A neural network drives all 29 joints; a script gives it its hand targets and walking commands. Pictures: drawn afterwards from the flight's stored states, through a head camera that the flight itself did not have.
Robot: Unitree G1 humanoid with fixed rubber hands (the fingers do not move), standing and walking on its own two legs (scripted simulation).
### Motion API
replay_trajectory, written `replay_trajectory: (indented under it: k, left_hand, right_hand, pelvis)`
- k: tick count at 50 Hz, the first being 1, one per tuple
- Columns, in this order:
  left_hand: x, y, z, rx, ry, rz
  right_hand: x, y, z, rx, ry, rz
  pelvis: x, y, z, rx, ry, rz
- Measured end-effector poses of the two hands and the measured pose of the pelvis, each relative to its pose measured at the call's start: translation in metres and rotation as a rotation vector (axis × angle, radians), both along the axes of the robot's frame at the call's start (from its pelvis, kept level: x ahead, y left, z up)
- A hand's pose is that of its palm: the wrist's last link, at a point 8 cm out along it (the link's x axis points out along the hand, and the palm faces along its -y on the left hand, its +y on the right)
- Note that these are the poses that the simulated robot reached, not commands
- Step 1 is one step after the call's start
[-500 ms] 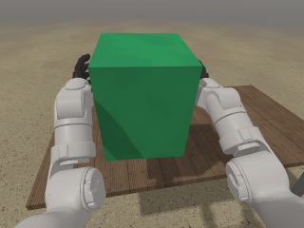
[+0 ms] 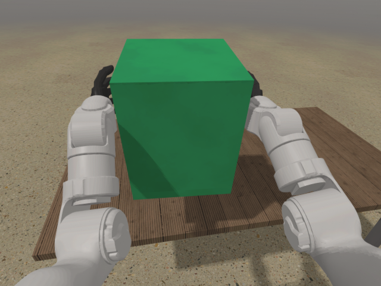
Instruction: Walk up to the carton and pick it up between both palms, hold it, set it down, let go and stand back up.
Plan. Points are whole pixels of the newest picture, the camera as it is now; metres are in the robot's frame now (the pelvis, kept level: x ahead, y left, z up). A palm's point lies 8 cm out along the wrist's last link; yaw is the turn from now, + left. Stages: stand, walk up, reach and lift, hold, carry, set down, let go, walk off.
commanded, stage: hold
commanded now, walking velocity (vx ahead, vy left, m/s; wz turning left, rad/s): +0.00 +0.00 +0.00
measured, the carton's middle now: (179, 117) +0.38 +0.01 +0.25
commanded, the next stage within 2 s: none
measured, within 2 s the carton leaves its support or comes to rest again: neither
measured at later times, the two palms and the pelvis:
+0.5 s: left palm (98, 104) +0.37 +0.16 +0.28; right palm (249, 104) +0.37 -0.13 +0.28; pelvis +0.00 +0.00 +0.00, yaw +0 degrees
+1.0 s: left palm (97, 103) +0.37 +0.16 +0.29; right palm (248, 102) +0.37 -0.13 +0.28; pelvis +0.00 +0.00 +0.00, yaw +0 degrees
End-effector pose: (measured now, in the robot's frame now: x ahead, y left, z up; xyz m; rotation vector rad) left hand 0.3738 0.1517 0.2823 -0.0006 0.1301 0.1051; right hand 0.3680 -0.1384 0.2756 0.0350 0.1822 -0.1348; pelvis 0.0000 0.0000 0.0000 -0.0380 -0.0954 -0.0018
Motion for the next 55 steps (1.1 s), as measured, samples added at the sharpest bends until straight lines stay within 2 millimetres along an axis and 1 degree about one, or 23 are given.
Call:
replay_trajectory:
  k: [6, 21, 30, 39, 50, 55]
  left_hand:
    - [0.001, -0.003, -0.001, 0.0, 0.008, -0.002]
    - [-0.004, 0.009, 0.003, -0.011, -0.002, 0.022]
    - [0.002, 0.002, 0.001, 0.001, 0.011, -0.001]
    - [0.002, -0.003, -0.001, -0.008, 0.006, -0.001]
    - [-0.003, 0.007, 0.004, -0.022, -0.008, 0.021]
    - [-0.002, 0.006, 0.001, -0.004, 0.002, 0.01]
  right_hand:
    - [0.0, -0.003, -0.003, -0.018, 0.009, 0.003]
    - [0.001, 0.009, 0.003, -0.015, 0.0, 0.022]
    - [0.002, 0.002, -0.001, -0.009, 0.013, 0.002]
    - [0.001, -0.002, -0.001, -0.019, 0.009, 0.002]
    - [0.002, 0.007, 0.006, -0.025, -0.004, 0.021]
    - [0.001, 0.006, 0.003, -0.011, 0.004, 0.01]
  pelvis:
    - [0.0, 0.001, 0.0, 0.004, -0.003, -0.012]
    - [-0.001, 0.0, 0.0, 0.001, -0.003, 0.001]
    - [-0.001, 0.001, 0.0, 0.003, 0.005, 0.002]
    - [0.0, 0.001, 0.0, 0.003, 0.001, -0.01]
    - [0.001, -0.002, 0.0, 0.001, -0.004, -0.002]
    - [0.0, 0.0, 0.0, 0.001, -0.005, 0.007]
